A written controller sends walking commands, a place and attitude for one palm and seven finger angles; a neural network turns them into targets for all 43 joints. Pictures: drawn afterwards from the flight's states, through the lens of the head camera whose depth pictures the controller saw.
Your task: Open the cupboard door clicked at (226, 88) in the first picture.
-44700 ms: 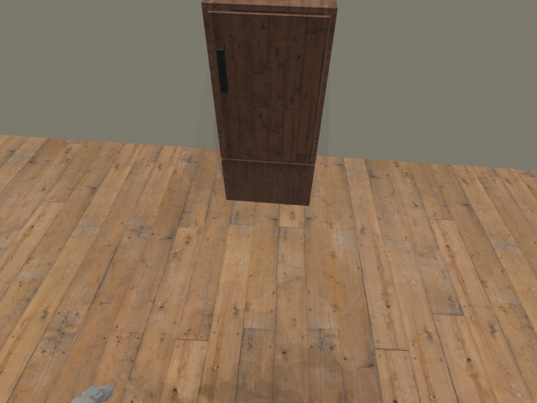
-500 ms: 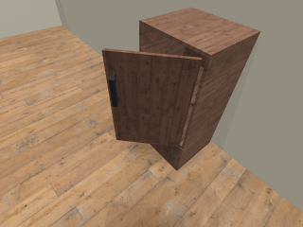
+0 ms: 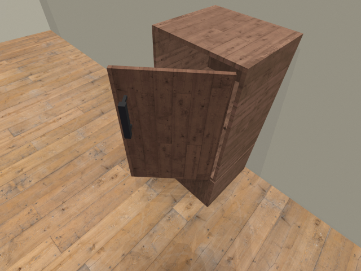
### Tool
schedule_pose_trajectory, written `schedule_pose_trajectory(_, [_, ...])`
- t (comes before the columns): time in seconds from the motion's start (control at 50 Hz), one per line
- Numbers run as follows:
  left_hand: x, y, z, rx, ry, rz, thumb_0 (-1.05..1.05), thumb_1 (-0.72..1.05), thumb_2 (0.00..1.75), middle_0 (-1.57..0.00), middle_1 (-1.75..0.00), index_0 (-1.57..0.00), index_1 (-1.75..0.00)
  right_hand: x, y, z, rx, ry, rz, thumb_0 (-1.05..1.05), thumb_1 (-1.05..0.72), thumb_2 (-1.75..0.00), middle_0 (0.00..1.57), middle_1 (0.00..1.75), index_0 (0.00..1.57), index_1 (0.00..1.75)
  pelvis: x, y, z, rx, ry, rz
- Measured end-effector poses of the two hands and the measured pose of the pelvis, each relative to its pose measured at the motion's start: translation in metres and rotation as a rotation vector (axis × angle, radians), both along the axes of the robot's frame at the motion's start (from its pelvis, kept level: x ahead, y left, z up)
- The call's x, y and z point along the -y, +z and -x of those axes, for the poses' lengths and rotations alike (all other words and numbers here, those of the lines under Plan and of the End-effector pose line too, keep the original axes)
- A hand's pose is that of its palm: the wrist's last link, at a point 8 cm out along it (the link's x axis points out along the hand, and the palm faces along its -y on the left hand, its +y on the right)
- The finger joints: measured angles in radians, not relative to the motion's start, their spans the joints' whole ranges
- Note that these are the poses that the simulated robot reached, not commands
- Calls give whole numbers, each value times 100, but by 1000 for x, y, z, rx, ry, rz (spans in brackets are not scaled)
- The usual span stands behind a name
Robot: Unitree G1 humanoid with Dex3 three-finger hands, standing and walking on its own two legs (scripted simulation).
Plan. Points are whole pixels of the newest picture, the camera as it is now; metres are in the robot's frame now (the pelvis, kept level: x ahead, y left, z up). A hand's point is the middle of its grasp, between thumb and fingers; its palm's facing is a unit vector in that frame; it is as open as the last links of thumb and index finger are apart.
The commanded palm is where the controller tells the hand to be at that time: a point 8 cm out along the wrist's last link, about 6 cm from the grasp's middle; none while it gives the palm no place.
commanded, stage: shuffle to correct the standing spot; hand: left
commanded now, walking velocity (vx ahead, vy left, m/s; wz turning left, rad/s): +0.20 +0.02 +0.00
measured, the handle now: (126, 117) +0.60 +0.22 -0.04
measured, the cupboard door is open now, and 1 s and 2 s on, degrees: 43 43 43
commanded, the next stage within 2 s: come to a stop and stand still in 0.06 s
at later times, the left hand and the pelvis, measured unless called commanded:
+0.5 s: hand (126, 264) +0.18 +0.15 -0.17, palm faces +0.10 -0.98 -0.15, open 7.2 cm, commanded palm none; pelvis +0.07 -0.01 -0.01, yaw +4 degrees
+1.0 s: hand out of the picture -0.03 +0.21 -0.17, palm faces +0.08 -0.98 -0.19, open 7.3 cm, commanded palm none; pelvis +0.01 +0.04 +0.00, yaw +1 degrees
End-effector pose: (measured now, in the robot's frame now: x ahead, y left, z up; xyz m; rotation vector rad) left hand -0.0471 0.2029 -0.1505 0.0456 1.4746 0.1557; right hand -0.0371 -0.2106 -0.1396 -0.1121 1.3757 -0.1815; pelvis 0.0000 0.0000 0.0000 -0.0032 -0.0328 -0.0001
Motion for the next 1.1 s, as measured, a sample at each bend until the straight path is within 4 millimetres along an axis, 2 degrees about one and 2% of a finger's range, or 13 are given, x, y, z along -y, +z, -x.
schedule_pose_trajectory(0.04, [-5,3,-36,69,-18,-7,0,91,90,-20,-30,-20,-29,-10,2,6,-31,-13,-18,0,-91,-90,20,30,20,30,-1,3,-8,-3,0,1])
schedule_pose_trajectory(0.16, [-25,15,-124,200,-68,-76,3,96,90,-19,-30,-20,-29,-27,4,21,-145,-50,-70,0,-91,-90,20,30,20,30,3,5,-34,-5,5,2])
schedule_pose_trajectory(0.28, [-7,20,-210,337,-116,-86,1,94,90,-19,-30,-20,-29,-23,-3,22,-257,-74,-97,0,-91,-90,20,30,20,30,13,-4,-65,0,19,-4])
schedule_pose_trajectory(0.32, [2,15,-228,389,-106,-88,1,93,90,-19,-30,-20,-29,-15,-9,14,-281,-75,-98,0,-91,-90,20,30,20,30,18,-11,-77,2,36,-12])
schedule_pose_trajectory(0.36, [10,14,-234,406,-92,-78,0,93,90,-19,-30,-20,-29,-5,-14,-1,-279,-68,-78,1,-91,-90,20,30,20,30,19,-13,-80,7,55,9])
schedule_pose_trajectory(0.46, [16,7,-218,365,-52,-54,-1,92,90,-20,-30,-20,-29,16,-19,-62,-157,-25,-15,1,-91,-90,20,30,20,30,14,-12,-73,4,68,20])
schedule_pose_trajectory(0.54, [-7,2,-202,353,-28,-67,-3,94,90,-20,-30,-20,-30,20,-14,-109,-9,27,28,0,-91,-90,20,30,20,30,4,-14,-60,-3,62,19])
schedule_pose_trajectory(0.62, [-37,-11,-177,311,-23,-68,-2,93,90,-20,-30,-20,-30,9,-9,-134,122,50,65,0,-91,-90,19,30,19,30,-14,-21,-49,6,46,13])
schedule_pose_trajectory(0.72, [-64,-4,-135,232,9,-84,-1,92,90,-20,-30,-20,-29,-11,6,-133,156,79,67,0,-93,-90,20,30,20,30,-28,-9,-40,4,43,12])
schedule_pose_trajectory(0.8, [-72,3,-96,174,32,-95,0,92,90,-19,-30,-20,-29,-19,9,-131,146,107,57,1,-94,-90,20,30,20,30,-36,-3,-33,-8,41,9])
schedule_pose_trajectory(0.96, [-58,8,-24,25,13,-78,0,92,90,-19,-30,-20,-29,-26,-1,-111,138,76,12,0,-94,-90,20,30,20,30,-41,-1,-14,-8,26,3])
schedule_pose_trajectory(1.02, [-50,8,-7,-1,4,-53,0,91,90,-19,-30,-20,-29,-26,-1,-95,115,66,12,0,-94,-90,20,30,20,30,-44,1,-9,1,23,6])
schedule_pose_trajectory(1.1, [-43,4,3,-9,-3,-22,0,91,90,-20,-30,-20,-29,-28,1,-66,58,55,14,0,-94,-90,20,30,20,30,-46,2,-2,10,22,7])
